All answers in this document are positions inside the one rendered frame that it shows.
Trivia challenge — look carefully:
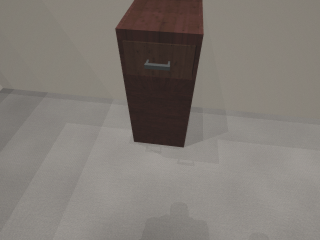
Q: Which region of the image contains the handle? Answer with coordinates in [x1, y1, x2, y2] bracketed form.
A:
[144, 59, 170, 71]

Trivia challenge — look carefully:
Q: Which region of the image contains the drawer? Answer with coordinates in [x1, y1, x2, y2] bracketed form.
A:
[122, 40, 196, 79]

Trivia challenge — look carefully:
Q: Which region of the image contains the cabinet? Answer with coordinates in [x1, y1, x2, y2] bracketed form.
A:
[115, 0, 204, 148]

